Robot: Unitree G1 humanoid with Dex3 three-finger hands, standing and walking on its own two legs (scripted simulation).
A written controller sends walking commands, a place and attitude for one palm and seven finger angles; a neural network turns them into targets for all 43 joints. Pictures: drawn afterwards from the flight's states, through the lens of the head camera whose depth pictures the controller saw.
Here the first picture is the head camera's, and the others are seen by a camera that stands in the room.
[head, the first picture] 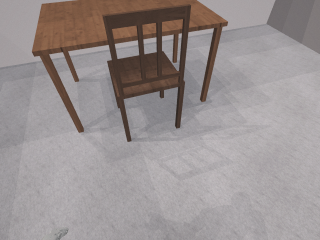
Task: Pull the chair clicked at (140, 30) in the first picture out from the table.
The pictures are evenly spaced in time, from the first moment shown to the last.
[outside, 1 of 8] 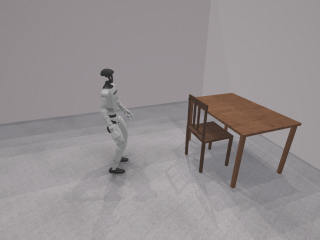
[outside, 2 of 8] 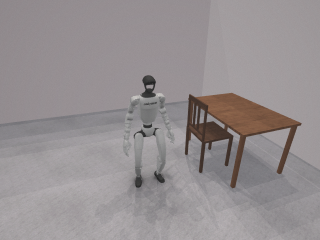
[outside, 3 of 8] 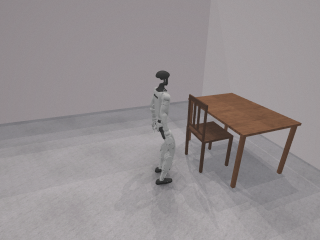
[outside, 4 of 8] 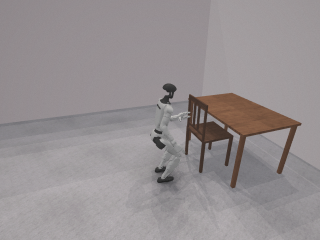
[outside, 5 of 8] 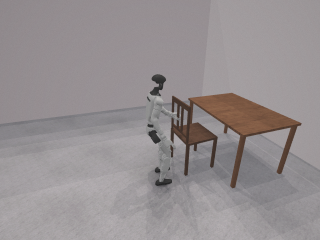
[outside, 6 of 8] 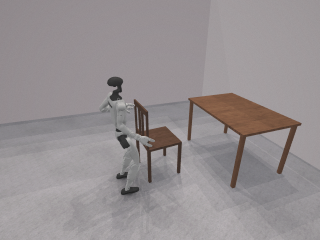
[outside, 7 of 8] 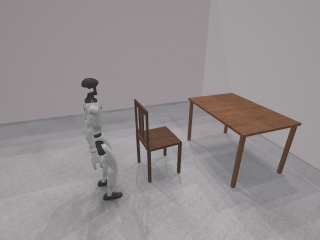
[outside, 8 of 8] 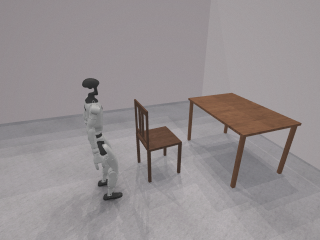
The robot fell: no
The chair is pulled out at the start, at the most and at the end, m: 0.00 0.69 0.69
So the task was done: yes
